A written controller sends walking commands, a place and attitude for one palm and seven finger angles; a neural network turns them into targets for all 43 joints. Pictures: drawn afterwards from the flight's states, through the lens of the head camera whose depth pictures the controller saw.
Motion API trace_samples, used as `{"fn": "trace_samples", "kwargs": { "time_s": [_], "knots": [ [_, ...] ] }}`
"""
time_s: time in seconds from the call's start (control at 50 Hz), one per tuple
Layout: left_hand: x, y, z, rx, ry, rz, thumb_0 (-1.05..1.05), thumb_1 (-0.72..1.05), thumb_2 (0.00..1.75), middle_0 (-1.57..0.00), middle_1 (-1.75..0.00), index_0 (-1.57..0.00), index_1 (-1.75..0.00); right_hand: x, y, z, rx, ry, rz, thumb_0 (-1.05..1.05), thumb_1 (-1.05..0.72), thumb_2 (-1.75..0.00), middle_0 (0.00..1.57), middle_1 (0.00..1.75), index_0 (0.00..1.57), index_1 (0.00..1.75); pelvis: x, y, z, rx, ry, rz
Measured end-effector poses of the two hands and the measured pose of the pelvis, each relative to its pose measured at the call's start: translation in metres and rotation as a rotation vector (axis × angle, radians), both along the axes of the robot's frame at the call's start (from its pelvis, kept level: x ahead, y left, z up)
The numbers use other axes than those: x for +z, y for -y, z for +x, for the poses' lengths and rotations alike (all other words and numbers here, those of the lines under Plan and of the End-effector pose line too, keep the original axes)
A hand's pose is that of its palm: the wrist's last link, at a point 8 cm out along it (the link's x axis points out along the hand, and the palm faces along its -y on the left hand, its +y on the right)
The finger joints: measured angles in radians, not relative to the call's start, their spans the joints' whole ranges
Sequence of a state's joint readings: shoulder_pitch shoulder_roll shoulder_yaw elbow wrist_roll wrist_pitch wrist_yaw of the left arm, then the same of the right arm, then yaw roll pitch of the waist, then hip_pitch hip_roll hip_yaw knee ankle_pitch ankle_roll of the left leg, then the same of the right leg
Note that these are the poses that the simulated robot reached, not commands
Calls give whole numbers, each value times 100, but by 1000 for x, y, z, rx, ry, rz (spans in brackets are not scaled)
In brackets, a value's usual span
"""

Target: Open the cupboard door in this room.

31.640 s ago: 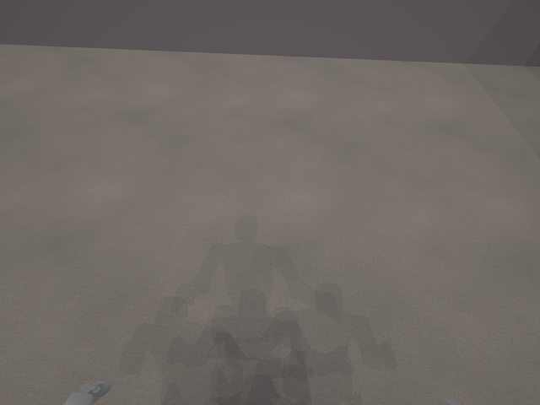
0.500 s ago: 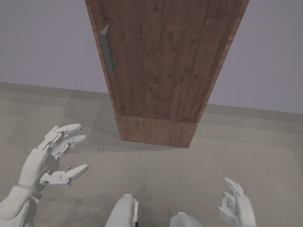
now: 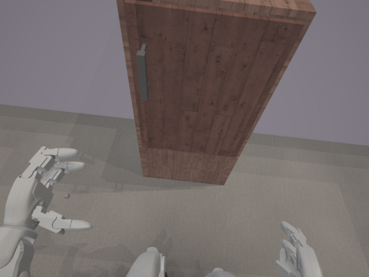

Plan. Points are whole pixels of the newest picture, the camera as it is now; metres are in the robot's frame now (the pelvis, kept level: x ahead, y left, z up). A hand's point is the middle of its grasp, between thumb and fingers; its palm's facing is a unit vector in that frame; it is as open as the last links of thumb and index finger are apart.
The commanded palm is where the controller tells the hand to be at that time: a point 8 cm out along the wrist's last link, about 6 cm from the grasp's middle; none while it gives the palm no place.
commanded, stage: raise the hand with hooked fingers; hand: left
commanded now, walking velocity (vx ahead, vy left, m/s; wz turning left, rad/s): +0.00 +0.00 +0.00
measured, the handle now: (144, 73) +0.62 +0.16 +0.06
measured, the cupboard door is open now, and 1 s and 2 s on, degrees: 0 0 0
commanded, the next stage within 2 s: move the hooked fingers beside the handle in 0.90 s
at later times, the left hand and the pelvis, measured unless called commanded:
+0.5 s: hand (47, 173) +0.28 +0.28 +0.08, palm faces -0.01 -1.00 -0.04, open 14.0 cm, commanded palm +0.25 +0.32 +0.07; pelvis +0.00 +0.00 +0.01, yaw +1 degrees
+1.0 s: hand (68, 175) +0.28 +0.24 +0.07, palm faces +0.00 -1.00 -0.04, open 14.0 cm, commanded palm +0.26 +0.29 +0.07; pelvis +0.01 -0.03 +0.01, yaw +1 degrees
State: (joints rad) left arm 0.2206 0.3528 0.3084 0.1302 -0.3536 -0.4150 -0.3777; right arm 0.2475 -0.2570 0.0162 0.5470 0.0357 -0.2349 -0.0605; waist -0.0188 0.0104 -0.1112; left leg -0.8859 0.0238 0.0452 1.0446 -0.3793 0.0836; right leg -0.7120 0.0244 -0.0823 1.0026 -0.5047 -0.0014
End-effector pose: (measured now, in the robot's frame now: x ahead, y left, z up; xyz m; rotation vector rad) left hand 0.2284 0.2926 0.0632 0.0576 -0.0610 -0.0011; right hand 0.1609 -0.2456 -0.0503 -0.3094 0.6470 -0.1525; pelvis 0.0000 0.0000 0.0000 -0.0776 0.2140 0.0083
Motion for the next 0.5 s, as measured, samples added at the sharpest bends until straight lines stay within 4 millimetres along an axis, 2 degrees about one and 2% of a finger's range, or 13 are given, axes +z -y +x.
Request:
{"fn": "trace_samples", "kwargs": {
  "time_s": [0.06,0.14,0.22,0.36,0.44,0.5],
  "knots": [
    [9,-15,4,33,6,12,0,-37,35,-29,-111,-30,-111,4,-14,10,39,19,18,1,-90,-90,20,30,20,30,2,-5,0,9,7,-3],
    [-1,-27,9,21,-96,0,0,-44,32,-29,-116,-30,-116,6,-26,16,64,21,37,1,-90,-90,20,30,20,30,5,-9,-1,14,15,-4],
    [-5,-29,11,-2,-137,-10,-1,-47,31,-29,-118,-30,-118,7,-30,13,67,6,34,1,-90,-90,21,30,21,30,8,-11,-1,11,24,-3],
    [17,-41,23,26,-34,16,-1,-50,30,-30,-119,-31,-119,1,-18,-6,45,-64,10,1,-90,-90,21,30,21,30,11,-8,-3,12,34,3],
    [18,-48,32,21,-70,1,-1,-50,30,-30,-120,-31,-120,-1,-6,-19,11,-101,3,1,-90,-90,21,30,21,30,12,-4,-3,14,33,4],
    [15,-43,35,-6,-104,-14,-1,-50,30,-29,-120,-30,-120,0,3,-26,-12,-110,-1,1,-90,-90,21,30,21,30,14,-1,-2,11,32,5]
  ]
}}
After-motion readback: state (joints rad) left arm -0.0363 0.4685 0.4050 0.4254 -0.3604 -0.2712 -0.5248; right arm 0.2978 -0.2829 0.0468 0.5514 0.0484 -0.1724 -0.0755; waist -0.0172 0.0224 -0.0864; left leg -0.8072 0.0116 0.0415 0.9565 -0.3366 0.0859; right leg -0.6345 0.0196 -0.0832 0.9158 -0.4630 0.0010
